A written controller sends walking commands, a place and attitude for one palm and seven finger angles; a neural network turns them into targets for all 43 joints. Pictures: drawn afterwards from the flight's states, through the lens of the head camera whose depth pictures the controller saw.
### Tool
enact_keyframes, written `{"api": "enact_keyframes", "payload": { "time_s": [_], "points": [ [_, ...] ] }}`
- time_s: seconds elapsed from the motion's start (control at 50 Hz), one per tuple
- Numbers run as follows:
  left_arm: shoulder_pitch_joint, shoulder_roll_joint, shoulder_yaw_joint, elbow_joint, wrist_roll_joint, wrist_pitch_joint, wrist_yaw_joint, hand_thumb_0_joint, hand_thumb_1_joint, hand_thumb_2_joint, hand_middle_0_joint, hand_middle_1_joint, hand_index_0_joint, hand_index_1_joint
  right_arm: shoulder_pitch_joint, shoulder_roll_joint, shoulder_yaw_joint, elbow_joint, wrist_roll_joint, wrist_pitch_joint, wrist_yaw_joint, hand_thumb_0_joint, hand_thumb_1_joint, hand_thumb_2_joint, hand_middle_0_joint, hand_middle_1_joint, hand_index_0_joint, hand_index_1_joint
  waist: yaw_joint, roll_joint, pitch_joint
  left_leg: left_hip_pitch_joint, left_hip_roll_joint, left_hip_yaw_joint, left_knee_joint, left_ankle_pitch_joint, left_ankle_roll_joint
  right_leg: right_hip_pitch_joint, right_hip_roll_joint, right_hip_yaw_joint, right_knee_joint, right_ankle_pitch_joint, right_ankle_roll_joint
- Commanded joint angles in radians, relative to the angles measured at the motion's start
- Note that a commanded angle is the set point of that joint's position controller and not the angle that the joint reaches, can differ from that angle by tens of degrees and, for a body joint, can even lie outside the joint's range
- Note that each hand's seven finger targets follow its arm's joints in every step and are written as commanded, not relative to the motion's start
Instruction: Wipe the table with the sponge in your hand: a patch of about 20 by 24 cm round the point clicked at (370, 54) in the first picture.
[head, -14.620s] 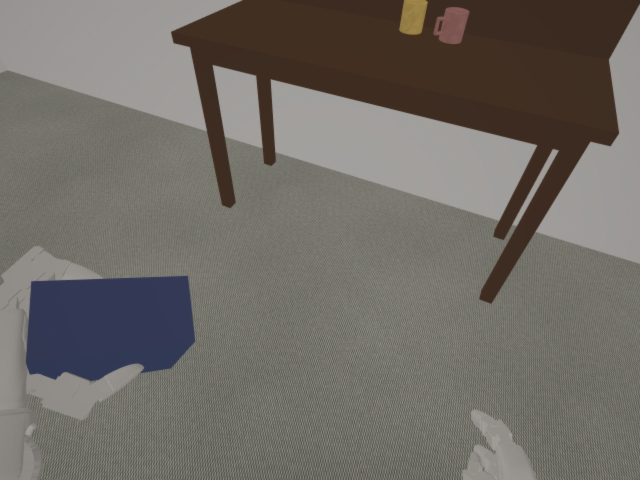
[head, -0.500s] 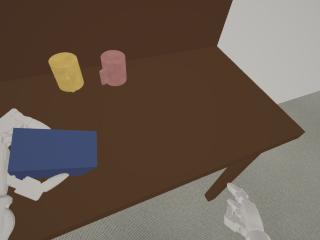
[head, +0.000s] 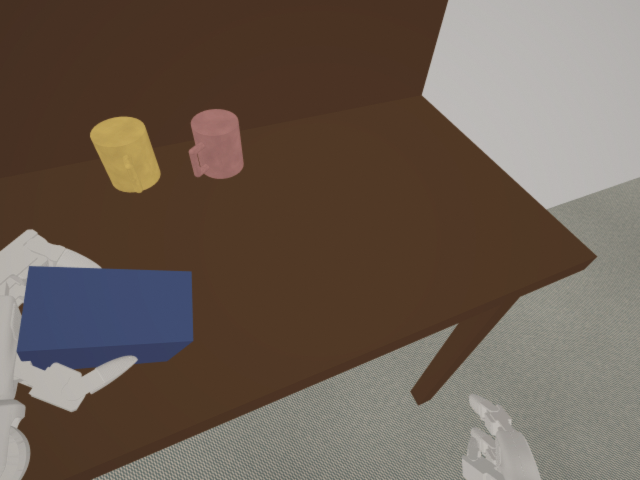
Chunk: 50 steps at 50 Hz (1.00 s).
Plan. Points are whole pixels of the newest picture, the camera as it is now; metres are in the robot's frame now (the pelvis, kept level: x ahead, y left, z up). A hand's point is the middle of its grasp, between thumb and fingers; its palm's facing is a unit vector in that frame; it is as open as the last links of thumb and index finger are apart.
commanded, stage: shuffle to correct the standing spot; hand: left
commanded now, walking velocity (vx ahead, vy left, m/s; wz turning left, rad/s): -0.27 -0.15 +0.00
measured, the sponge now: (134, 321) +0.23 +0.20 +0.13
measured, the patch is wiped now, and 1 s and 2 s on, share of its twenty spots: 0.00 0.00 0.00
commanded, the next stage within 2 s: come to a stop and stand still in 0.46 s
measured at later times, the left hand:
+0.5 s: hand (122, 364) +0.18 +0.18 +0.16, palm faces +0.30 -0.84 -0.45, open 10.7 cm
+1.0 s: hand (51, 433) +0.13 +0.22 +0.16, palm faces +0.45 -0.81 -0.36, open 10.7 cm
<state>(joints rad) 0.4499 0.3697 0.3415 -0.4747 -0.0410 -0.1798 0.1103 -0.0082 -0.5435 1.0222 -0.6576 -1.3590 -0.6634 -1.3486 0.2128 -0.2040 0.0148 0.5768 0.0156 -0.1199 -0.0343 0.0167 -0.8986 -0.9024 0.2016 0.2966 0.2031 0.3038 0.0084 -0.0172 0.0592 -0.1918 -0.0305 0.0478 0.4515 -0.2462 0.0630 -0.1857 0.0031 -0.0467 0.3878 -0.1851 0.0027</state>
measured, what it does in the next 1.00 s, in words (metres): steps on the spot: left foot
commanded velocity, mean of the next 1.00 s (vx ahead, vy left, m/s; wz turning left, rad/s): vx -0.16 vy -0.08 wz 0.00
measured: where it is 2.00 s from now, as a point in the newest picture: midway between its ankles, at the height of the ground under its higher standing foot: outside the picture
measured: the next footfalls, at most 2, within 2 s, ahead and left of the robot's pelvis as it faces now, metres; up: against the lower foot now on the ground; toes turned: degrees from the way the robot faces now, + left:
left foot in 0.70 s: -0.07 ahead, +0.07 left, +0.00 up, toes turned +3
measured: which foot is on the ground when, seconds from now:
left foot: down 0.00-0.48, up 0.50-0.68, down 0.70-1.00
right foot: down 0.00-1.00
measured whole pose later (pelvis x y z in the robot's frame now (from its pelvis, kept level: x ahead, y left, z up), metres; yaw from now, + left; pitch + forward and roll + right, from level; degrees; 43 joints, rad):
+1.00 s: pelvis -0.07 -0.04 -0.01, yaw +2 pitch -3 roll +0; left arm 0.44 0.34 0.35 -0.45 -0.03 -0.16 0.13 -0.01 -0.54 1.02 -0.66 -1.36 -0.67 -1.35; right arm 0.26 -0.20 0.01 0.61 0.03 -0.14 -0.03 0.02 -0.90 -0.90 0.20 0.30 0.20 0.30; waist 0.02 -0.01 0.03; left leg -0.14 0.00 0.03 0.52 -0.34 0.02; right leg -0.29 0.03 -0.08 0.46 -0.14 -0.04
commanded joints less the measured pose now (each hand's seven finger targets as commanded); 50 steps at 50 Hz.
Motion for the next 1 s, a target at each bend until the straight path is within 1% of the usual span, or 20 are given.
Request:
{"api": "enact_keyframes", "payload": {
  "time_s": [0.0,0.14,0.16,0.18,0.26,0.28,0.32,0.4,0.46,0.48,0.52,0.56,0.62,0.7,0.72,0.76,0.84,0.88,0.92,0.98],
  "points": [
    [-0.105,0.164,0.117,-0.235,-0.014,-0.075,0.018,0.0,0.1,1.3,-1.2,-1.6,-1.2,-1.6,-0.103,-0.119,-0.046,-0.171,0.005,-0.056,-0.018,0.0,-0.9,-0.9,0.2,0.3,0.2,0.3,0.008,0.08,-0.126,-0.056,0.117,-0.126,-0.136,0.128,-0.065,0.11,-0.05,0.076,-0.025,0.154,-0.021],
    [-0.099,0.169,0.131,-0.267,-0.024,-0.09,0.006,0.0,0.1,1.3,-1.2,-1.6,-1.2,-1.6,-0.099,-0.114,-0.052,-0.188,0.004,-0.06,-0.012,0.0,-0.9,-0.9,0.2,0.3,0.2,0.3,0.019,0.118,-0.167,-0.067,0.187,-0.132,-0.107,0.288,-0.064,0.105,-0.044,0.062,0.068,0.182,-0.013],
    [-0.08,0.188,0.161,-0.266,-0.022,-0.086,0.007,0.0,0.1,1.3,-1.2,-1.6,-1.2,-1.6,-0.118,-0.11,-0.048,-0.184,0.009,-0.065,-0.006,0.0,-0.9,-0.9,0.2,0.3,0.2,0.3,0.021,0.116,-0.175,-0.064,0.192,-0.11,-0.111,0.266,-0.06,0.089,-0.035,0.059,0.088,0.157,-0.008],
    [-0.07,0.138,0.112,-0.251,-0.033,-0.086,-0.003,0.0,0.1,1.3,-1.2,-1.6,-1.2,-1.6,-0.104,-0.106,-0.043,-0.188,0.003,-0.056,-0.003,0.0,-0.9,-0.9,0.2,0.3,0.2,0.3,0.018,0.116,-0.17,-0.096,0.197,-0.129,-0.123,0.25,-0.051,0.095,-0.031,0.048,0.091,0.124,-0.006],
    [-0.041,0.192,0.179,-0.308,-0.028,-0.104,-0.007,0.0,0.1,1.3,-1.2,-1.6,-1.2,-1.6,-0.112,-0.104,-0.053,-0.187,-0.001,-0.074,0.002,0.0,-0.9,-0.9,0.2,0.3,0.2,0.3,0.02,0.13,-0.192,-0.075,0.243,-0.125,-0.066,0.342,-0.042,0.037,-0.037,0.06,0.137,0.117,-0.019],
    [-0.033,0.146,0.133,-0.296,-0.039,-0.105,-0.018,0.0,0.1,1.3,-1.2,-1.6,-1.2,-1.6,-0.097,-0.101,-0.049,-0.19,-0.01,-0.066,0.003,0.0,-0.9,-0.9,0.2,0.3,0.2,0.3,0.015,0.135,-0.187,-0.103,0.251,-0.142,-0.074,0.319,-0.03,0.04,-0.034,0.05,0.137,0.069,-0.014],
    [-0.044,0.184,0.172,-0.321,-0.037,-0.12,-0.022,0.0,0.1,1.3,-1.2,-1.6,-1.2,-1.6,-0.092,-0.103,-0.061,-0.191,-0.016,-0.079,-0.002,0.0,-0.9,-0.9,0.2,0.3,0.2,0.3,0.018,0.131,-0.178,-0.137,0.278,-0.162,-0.033,0.309,-0.019,0.043,-0.049,0.065,0.136,0.099,-0.026],
    [-0.049,0.199,0.198,-0.345,-0.045,-0.134,-0.026,0.0,0.1,1.3,-1.2,-1.6,-1.2,-1.6,-0.088,-0.106,-0.072,-0.187,-0.016,-0.087,-0.009,0.0,-0.9,-0.9,0.2,0.3,0.2,0.3,0.011,0.09,-0.185,-0.192,0.218,-0.134,0.038,0.102,-0.026,0.029,-0.079,0.13,0.092,0.196,-0.051],
    [-0.018,0.224,0.227,-0.321,-0.048,-0.138,-0.01,0.0,0.1,1.3,-1.2,-1.6,-1.2,-1.6,-0.053,-0.087,-0.078,-0.147,-0.008,-0.094,-0.016,0.0,-0.9,-0.9,0.2,0.3,0.2,0.3,-0.01,-0.062,-0.222,-0.07,0.052,-0.032,0.265,-0.123,-0.069,-0.158,-0.222,0.293,-0.105,0.128,-0.121],
    [-0.017,0.189,0.181,-0.31,-0.053,-0.134,-0.008,0.0,0.1,1.3,-1.2,-1.6,-1.2,-1.6,-0.038,-0.076,-0.075,-0.134,-0.018,-0.08,-0.012,0.0,-0.9,-0.9,0.2,0.3,0.2,0.3,-0.014,-0.122,-0.245,-0.074,0.029,-0.028,0.355,-0.142,-0.07,-0.163,-0.286,0.313,-0.163,0.011,-0.143],
    [0.0,0.219,0.215,-0.331,-0.044,-0.131,0.007,0.0,0.1,1.3,-1.2,-1.6,-1.2,-1.6,-0.08,-0.065,-0.076,-0.132,-0.021,-0.086,-0.018,0.0,-0.9,-0.9,0.2,0.3,0.2,0.3,0.007,-0.131,-0.229,-0.171,0.02,-0.063,0.477,-0.235,-0.075,-0.108,-0.334,0.321,-0.163,0.062,-0.2],
    [0.086,0.209,0.22,-0.299,-0.041,-0.113,0.025,0.0,0.1,1.3,-1.2,-1.6,-1.2,-1.6,-0.121,-0.057,-0.051,-0.126,-0.016,-0.082,-0.019,0.0,-0.9,-0.9,0.2,0.3,0.2,0.3,0.004,-0.046,-0.218,-0.197,0.055,-0.087,0.324,-0.236,-0.073,-0.056,-0.327,0.32,-0.091,0.171,-0.208],
    [0.105,0.203,0.207,-0.292,-0.035,-0.098,0.047,0.0,0.1,1.3,-1.2,-1.6,-1.2,-1.6,-0.055,-0.075,-0.054,-0.124,-0.014,-0.061,-0.028,0.0,-0.9,-0.9,0.2,0.3,0.2,0.3,-0.003,-0.033,-0.272,-0.069,0.042,-0.005,0.057,-0.107,-0.052,0.0,-0.252,0.238,-0.073,0.065,-0.11],
    [0.037,0.209,0.182,-0.323,-0.025,-0.097,0.058,0.0,0.1,1.3,-1.2,-1.6,-1.2,-1.6,-0.058,-0.134,-0.077,-0.139,0.006,-0.067,-0.039,0.0,-0.9,-0.9,0.2,0.3,0.2,0.3,0.013,0.026,-0.24,0.0,0.132,-0.047,-0.094,0.044,-0.019,0.073,-0.116,0.167,-0.053,-0.007,0.011],
    [0.014,0.224,0.187,-0.327,-0.024,-0.094,0.057,0.0,0.1,1.3,-1.2,-1.6,-1.2,-1.6,-0.077,-0.125,-0.066,-0.144,0.007,-0.067,-0.039,0.0,-0.9,-0.9,0.2,0.3,0.2,0.3,0.007,0.154,-0.213,-0.074,0.163,-0.103,-0.124,-0.035,-0.011,0.078,-0.109,0.138,-0.011,-0.066,0.003],
    [-0.044,0.218,0.172,-0.348,-0.006,-0.082,0.055,0.0,0.1,1.3,-1.2,-1.6,-1.2,-1.6,-0.107,-0.122,-0.053,-0.152,0.015,-0.073,-0.037,0.0,-0.9,-0.9,0.2,0.3,0.2,0.3,0.015,0.216,-0.139,-0.18,0.207,-0.134,-0.177,-0.083,0.006,0.113,-0.066,0.082,0.094,-0.047,-0.003],
    [-0.075,0.165,0.129,-0.24,-0.003,-0.053,0.044,0.0,0.1,1.3,-1.2,-1.6,-1.2,-1.6,-0.065,-0.134,-0.068,-0.143,0.016,-0.08,-0.021,0.0,-0.9,-0.9,0.2,0.3,0.2,0.3,0.007,0.075,-0.093,-0.246,0.168,-0.116,-0.141,-0.138,-0.008,0.168,-0.062,0.085,0.064,-0.055,-0.006],
    [-0.093,0.126,0.091,-0.199,-0.001,-0.049,0.035,0.0,0.1,1.3,-1.2,-1.6,-1.2,-1.6,-0.056,-0.132,-0.06,-0.133,0.015,-0.078,-0.013,0.0,-0.9,-0.9,0.2,0.3,0.2,0.3,0.0,0.082,-0.048,-0.253,0.142,-0.109,-0.148,-0.211,-0.009,0.121,-0.053,0.095,0.024,-0.155,-0.01],
    [-0.129,0.123,0.08,-0.172,0.006,-0.043,0.029,0.0,0.1,1.3,-1.2,-1.6,-1.2,-1.6,-0.052,-0.135,-0.064,-0.137,0.015,-0.077,-0.007,0.0,-0.9,-0.9,0.2,0.3,0.2,0.3,-0.001,0.016,0.006,-0.249,0.122,-0.102,-0.127,-0.273,-0.009,0.055,-0.058,0.137,-0.038,-0.245,-0.011],
    [-0.17,0.12,0.07,-0.171,0.007,-0.041,0.024,0.0,0.1,1.3,-1.2,-1.6,-1.2,-1.6,-0.057,-0.127,-0.052,-0.132,0.007,-0.069,-0.004,0.0,-0.9,-0.9,0.2,0.3,0.2,0.3,-0.008,-0.007,-0.001,-0.176,0.086,-0.086,-0.093,-0.253,-0.008,0.005,-0.064,0.161,-0.12,-0.309,-0.014]
  ]
}}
